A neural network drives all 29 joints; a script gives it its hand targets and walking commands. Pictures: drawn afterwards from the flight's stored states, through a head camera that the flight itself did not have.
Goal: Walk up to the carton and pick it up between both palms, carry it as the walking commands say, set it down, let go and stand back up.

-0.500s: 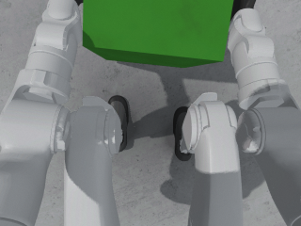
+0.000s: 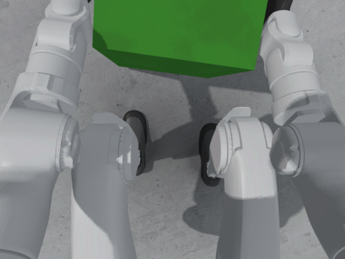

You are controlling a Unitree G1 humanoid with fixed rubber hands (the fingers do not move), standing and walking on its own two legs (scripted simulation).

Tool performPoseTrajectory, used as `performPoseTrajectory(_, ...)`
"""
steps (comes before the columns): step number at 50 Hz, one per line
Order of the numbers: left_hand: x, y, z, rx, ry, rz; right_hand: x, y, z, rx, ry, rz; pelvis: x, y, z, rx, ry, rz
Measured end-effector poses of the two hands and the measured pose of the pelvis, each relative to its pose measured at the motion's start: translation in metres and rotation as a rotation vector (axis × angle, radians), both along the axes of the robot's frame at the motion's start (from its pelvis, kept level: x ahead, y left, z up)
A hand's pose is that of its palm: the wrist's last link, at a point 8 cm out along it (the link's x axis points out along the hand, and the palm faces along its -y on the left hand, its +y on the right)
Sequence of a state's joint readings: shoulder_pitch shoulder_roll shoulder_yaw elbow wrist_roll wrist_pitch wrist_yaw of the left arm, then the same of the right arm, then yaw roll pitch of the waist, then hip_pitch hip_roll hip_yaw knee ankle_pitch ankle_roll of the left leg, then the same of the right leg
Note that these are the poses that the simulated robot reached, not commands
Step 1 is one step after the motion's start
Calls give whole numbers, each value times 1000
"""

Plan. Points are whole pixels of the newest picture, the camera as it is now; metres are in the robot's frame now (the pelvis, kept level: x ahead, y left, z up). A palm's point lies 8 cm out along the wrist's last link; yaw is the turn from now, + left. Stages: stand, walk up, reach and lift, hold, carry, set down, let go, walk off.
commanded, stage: set down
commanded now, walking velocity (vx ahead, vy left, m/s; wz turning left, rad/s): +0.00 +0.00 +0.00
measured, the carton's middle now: (174, 20) +0.51 +0.00 -0.24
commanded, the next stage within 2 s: none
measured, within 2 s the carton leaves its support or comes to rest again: rests again in 1.02 s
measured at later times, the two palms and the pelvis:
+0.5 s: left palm out of the picture +0.53 +0.17 -0.18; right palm (271, 9) +0.52 -0.18 -0.18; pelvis +0.00 +0.00 -0.01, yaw -1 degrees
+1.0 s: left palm out of the picture +0.54 +0.17 -0.18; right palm (272, 10) +0.52 -0.18 -0.18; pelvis +0.00 +0.01 -0.01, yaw -1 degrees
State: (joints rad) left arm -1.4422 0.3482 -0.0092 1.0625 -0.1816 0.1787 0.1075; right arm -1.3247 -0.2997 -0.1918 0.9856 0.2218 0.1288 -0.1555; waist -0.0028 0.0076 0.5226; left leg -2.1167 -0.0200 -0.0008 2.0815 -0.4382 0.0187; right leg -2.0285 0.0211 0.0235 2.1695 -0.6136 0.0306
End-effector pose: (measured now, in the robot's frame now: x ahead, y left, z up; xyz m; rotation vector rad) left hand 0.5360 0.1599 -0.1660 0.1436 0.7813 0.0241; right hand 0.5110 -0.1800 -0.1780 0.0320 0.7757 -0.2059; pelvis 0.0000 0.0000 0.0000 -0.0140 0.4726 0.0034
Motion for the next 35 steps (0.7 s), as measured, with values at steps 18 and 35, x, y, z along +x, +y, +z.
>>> performPoseTrajectory(18,-2,7,-10,-8,25,-2,5,4,-2,19,-15,19,0,2,-6,-5,2,-3)
performPoseTrajectory(35,-1,10,-15,-30,30,3,6,5,-4,34,-27,24,1,6,-11,-14,21,-3)
